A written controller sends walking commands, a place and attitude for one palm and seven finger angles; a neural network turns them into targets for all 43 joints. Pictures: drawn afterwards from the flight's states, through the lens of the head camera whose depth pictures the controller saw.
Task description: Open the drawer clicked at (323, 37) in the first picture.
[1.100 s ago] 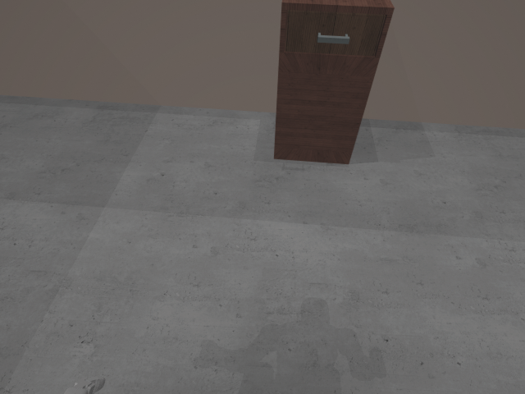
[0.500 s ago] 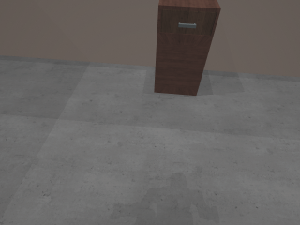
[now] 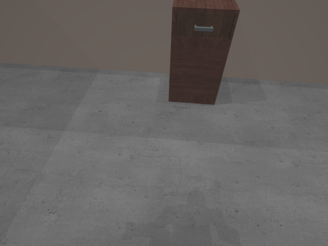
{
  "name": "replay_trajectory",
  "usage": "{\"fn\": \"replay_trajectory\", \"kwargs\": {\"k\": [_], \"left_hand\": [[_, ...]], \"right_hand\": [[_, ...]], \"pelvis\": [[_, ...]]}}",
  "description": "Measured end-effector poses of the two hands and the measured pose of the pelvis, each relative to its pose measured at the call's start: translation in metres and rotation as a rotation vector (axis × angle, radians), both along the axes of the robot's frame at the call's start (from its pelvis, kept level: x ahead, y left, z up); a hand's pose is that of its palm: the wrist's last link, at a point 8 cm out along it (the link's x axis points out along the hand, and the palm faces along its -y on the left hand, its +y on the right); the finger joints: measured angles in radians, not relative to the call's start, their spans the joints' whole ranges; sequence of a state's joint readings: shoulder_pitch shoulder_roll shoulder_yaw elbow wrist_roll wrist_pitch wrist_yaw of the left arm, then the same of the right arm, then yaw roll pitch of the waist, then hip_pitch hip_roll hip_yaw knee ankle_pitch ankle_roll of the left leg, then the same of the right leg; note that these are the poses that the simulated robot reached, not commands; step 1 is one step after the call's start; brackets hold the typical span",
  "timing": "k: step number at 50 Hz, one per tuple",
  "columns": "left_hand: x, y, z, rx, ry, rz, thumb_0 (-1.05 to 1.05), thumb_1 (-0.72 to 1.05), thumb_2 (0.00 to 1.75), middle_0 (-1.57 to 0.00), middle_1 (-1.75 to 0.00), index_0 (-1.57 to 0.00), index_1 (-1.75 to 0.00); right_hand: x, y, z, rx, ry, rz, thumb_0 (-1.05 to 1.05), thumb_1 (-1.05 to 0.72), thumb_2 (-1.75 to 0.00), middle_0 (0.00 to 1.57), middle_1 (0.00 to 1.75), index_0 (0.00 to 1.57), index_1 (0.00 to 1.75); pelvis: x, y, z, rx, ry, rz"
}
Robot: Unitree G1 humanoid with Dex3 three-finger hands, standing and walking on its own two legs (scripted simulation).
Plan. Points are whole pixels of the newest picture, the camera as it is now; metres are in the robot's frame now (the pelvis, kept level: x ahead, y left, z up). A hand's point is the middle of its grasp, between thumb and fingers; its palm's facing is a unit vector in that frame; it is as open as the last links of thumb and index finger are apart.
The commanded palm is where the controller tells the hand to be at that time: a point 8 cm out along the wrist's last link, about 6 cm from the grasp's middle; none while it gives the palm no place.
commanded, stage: look at it before walking up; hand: left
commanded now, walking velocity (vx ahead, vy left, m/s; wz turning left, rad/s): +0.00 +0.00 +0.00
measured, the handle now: (203, 27) +1.44 -0.19 -0.07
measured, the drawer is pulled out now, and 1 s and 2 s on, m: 0.00 0.00 0.00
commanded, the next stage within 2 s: walk to a spot facing it in 0.34 s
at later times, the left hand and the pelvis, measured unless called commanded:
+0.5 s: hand out of the picture +0.07 +0.24 -0.16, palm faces -0.03 -0.94 -0.33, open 7.4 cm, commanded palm none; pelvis +0.01 +0.00 +0.00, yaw +0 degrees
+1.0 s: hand out of the picture +0.09 +0.15 -0.17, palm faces -0.15 -0.97 -0.18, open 7.4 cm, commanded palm none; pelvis +0.11 -0.03 +0.00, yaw -14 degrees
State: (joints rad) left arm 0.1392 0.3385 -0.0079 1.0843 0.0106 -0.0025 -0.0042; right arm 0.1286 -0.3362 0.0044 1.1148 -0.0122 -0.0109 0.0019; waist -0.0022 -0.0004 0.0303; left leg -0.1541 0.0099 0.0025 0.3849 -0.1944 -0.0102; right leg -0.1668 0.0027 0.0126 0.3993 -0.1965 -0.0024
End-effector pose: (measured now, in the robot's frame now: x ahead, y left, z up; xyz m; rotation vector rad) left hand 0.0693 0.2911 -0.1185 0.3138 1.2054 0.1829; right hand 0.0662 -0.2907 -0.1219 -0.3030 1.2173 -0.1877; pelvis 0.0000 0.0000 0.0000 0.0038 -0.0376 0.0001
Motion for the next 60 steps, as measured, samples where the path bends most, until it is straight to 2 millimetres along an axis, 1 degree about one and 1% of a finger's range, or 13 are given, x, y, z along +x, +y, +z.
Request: {"fn": "replay_trajectory", "kwargs": {"k": [12, 26, 30, 35, 37, 40, 42, 44, 46, 49, 52, 56, 60], "left_hand": [[-0.006, -0.002, -0.002, -0.002, 0.023, 0.006, 0.01, 0.91, 0.9, -0.2, -0.3, -0.2, -0.3], [0.0, -0.003, -0.003, -0.001, 0.026, 0.01, 0.01, 0.91, 0.9, -0.2, -0.3, -0.2, -0.3], [-0.004, -0.014, -0.012, -0.031, 0.063, 0.004, 0.01, 0.91, 0.9, -0.2, -0.3, -0.2, -0.3], [-0.006, -0.035, -0.025, -0.081, 0.129, -0.015, 0.01, 0.91, 0.9, -0.2, -0.3, -0.2, -0.3], [-0.002, -0.047, -0.029, -0.093, 0.156, -0.028, 0.01, 0.91, 0.9, -0.2, -0.3, -0.2, -0.3], [0.011, -0.065, -0.036, -0.105, 0.156, -0.044, 0.01, 0.91, 0.9, -0.2, -0.3, -0.2, -0.3], [0.017, -0.075, -0.036, -0.111, 0.134, -0.029, 0.01, 0.91, 0.9, -0.2, -0.3, -0.2, -0.3], [0.02, -0.084, -0.032, -0.118, 0.143, -0.022, 0.01, 0.91, 0.9, -0.2, -0.3, -0.2, -0.3], [0.02, -0.091, -0.027, -0.126, 0.179, -0.031, 0.0, 0.91, 0.9, -0.2, -0.3, -0.2, -0.3], [0.026, -0.095, -0.021, -0.137, 0.244, -0.052, 0.0, 0.91, 0.9, -0.2, -0.3, -0.2, -0.3], [0.04, -0.093, -0.019, -0.14, 0.292, -0.074, 0.0, 0.91, 0.9, -0.2, -0.3, -0.2, -0.3], [0.075, -0.08, -0.022, -0.13, 0.315, -0.09, 0.01, 0.91, 0.9, -0.2, -0.3, -0.2, -0.3], [0.128, -0.058, -0.038, -0.119, 0.315, -0.108, 0.01, 0.91, 0.9, -0.2, -0.3, -0.2, -0.3]], "right_hand": [[0.002, -0.003, 0.001, -0.006, 0.004, 0.0, 0.01, -0.91, -0.9, 0.21, 0.3, 0.2, 0.3], [0.01, -0.002, 0.001, -0.007, 0.003, 0.002, 0.01, -0.91, -0.9, 0.21, 0.3, 0.2, 0.3], [0.005, 0.008, -0.007, 0.021, 0.001, -0.03, 0.01, -0.91, -0.9, 0.21, 0.3, 0.2, 0.3], [-0.012, 0.018, -0.023, 0.069, 0.022, -0.109, 0.01, -0.91, -0.9, 0.21, 0.3, 0.2, 0.3], [-0.021, 0.018, -0.03, 0.088, 0.039, -0.152, 0.01, -0.91, -0.9, 0.21, 0.3, 0.2, 0.3], [-0.033, 0.015, -0.045, 0.108, 0.088, -0.198, 0.01, -0.91, -0.9, 0.21, 0.3, 0.2, 0.3], [-0.034, 0.013, -0.046, 0.116, 0.136, -0.206, 0.01, -0.91, -0.9, 0.21, 0.3, 0.2, 0.3], [-0.022, 0.012, -0.041, 0.12, 0.145, -0.211, 0.01, -0.91, -0.9, 0.21, 0.3, 0.2, 0.3], [0.0, 0.011, -0.033, 0.123, 0.109, -0.221, 0.01, -0.91, -0.9, 0.21, 0.3, 0.2, 0.3], [0.042, 0.01, -0.022, 0.127, 0.017, -0.241, 0.01, -0.91, -0.9, 0.2, 0.3, 0.2, 0.3], [0.088, 0.01, -0.013, 0.128, -0.073, -0.252, 0.01, -0.91, -0.9, 0.2, 0.3, 0.2, 0.3], [0.153, 0.015, -0.006, 0.119, -0.161, -0.24, 0.01, -0.91, -0.9, 0.2, 0.3, 0.2, 0.3], [0.216, 0.023, -0.004, 0.088, -0.239, -0.224, 0.01, -0.91, -0.9, 0.2, 0.3, 0.2, 0.3]], "pelvis": [[0.001, -0.002, 0.0, -0.001, 0.002, -0.001], [0.007, -0.003, 0.0, -0.002, 0.008, -0.011], [0.015, -0.003, -0.004, -0.001, 0.015, -0.048], [0.033, -0.008, -0.013, 0.008, 0.029, -0.104], [0.042, -0.013, -0.016, 0.013, 0.028, -0.135], [0.055, -0.024, -0.025, -0.004, 0.024, -0.151], [0.065, -0.029, -0.025, -0.009, 0.027, -0.152], [0.075, -0.031, -0.02, -0.007, 0.032, -0.171], [0.086, -0.032, -0.013, -0.002, 0.039, -0.193], [0.105, -0.031, -0.006, 0.004, 0.054, -0.229], [0.126, -0.028, -0.003, 0.003, 0.067, -0.264], [0.161, -0.019, -0.006, -0.007, 0.073, -0.301], [0.206, -0.007, -0.018, -0.016, 0.071, -0.342]]}}
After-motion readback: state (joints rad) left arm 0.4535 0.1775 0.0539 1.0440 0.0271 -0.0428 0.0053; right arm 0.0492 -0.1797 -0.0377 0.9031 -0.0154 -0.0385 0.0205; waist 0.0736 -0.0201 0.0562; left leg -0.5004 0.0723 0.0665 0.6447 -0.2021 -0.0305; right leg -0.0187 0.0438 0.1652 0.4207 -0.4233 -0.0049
